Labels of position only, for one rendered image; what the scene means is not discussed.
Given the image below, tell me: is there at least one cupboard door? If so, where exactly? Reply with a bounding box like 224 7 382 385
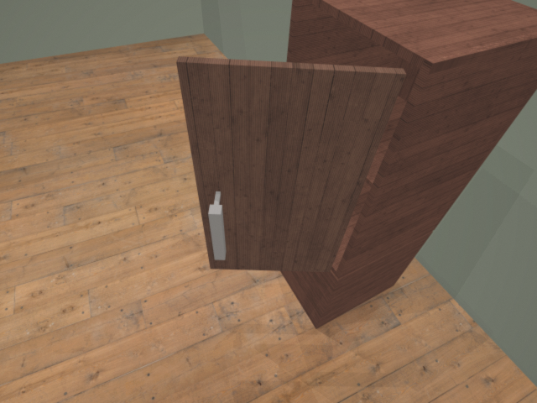
176 56 406 272

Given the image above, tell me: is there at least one handle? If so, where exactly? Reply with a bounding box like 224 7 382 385
208 191 226 260

